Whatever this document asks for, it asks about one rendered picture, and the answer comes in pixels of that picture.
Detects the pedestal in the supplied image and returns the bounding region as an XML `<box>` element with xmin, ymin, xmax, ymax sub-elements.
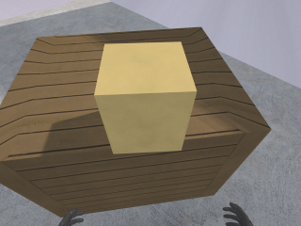
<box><xmin>0</xmin><ymin>26</ymin><xmax>272</xmax><ymax>218</ymax></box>

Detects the carton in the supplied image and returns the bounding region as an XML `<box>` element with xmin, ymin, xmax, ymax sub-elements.
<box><xmin>94</xmin><ymin>41</ymin><xmax>197</xmax><ymax>154</ymax></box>

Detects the robot left hand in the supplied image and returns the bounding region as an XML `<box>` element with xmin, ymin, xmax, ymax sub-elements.
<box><xmin>58</xmin><ymin>207</ymin><xmax>85</xmax><ymax>226</ymax></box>

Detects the robot right hand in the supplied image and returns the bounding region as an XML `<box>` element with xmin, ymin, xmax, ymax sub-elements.
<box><xmin>222</xmin><ymin>202</ymin><xmax>254</xmax><ymax>226</ymax></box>

